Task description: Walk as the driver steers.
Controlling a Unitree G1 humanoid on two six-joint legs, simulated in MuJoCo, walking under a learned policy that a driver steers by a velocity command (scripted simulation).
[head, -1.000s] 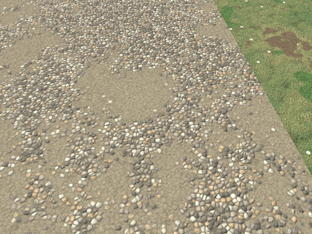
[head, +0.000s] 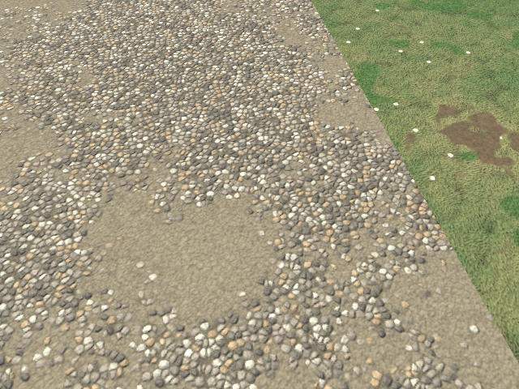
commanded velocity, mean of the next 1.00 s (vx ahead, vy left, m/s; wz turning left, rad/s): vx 0.50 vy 0.00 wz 0.00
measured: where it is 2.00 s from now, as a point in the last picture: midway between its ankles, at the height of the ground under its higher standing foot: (292, 218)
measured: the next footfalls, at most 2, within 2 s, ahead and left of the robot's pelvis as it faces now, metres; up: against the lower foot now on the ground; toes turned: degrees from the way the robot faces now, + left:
right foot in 0.30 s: +0.34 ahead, -0.17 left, +0.00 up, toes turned -2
left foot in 0.86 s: +0.65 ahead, +0.08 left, +0.00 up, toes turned +3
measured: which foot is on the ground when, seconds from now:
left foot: down 0.00-0.32, up 0.34-0.84, down 0.86-1.00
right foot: up 0.00-0.28, down 0.30-0.88, up 0.90-1.00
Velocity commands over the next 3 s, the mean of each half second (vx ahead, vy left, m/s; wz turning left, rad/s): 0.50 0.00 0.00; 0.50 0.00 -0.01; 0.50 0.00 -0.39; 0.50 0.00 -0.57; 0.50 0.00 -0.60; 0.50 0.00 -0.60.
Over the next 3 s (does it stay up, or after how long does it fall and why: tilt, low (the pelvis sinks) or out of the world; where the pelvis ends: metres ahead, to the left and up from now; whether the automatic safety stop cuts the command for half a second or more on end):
stays up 1.48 -0.51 -0.02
